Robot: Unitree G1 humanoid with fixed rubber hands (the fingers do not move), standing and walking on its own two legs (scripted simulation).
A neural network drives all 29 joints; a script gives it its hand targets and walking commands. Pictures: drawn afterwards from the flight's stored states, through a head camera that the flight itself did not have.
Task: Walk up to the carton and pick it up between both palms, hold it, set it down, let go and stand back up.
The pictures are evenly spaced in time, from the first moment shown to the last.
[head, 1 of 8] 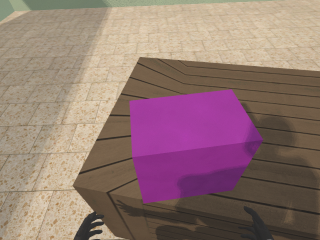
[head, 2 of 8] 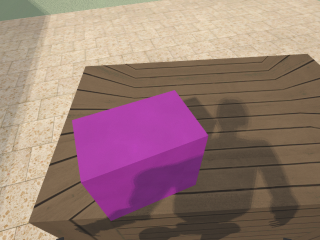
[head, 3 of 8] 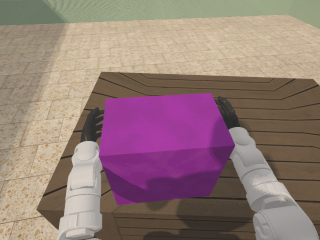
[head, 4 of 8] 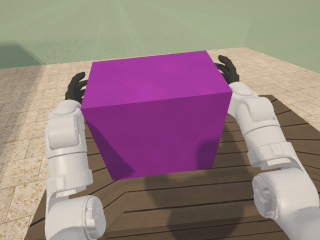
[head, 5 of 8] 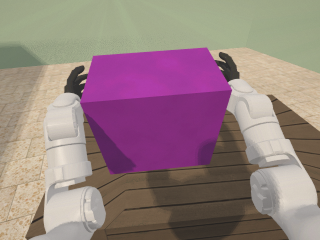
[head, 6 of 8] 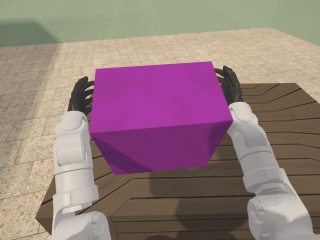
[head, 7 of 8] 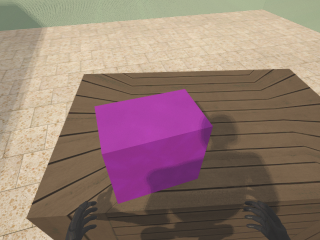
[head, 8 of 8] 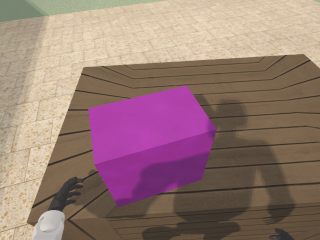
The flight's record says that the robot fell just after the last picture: no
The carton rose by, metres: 0.23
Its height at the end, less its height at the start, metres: +0.00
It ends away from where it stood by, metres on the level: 0.04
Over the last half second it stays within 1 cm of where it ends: yes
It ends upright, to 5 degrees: yes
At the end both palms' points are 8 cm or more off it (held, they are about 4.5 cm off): yes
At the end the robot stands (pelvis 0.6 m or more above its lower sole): yes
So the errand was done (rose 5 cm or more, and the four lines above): yes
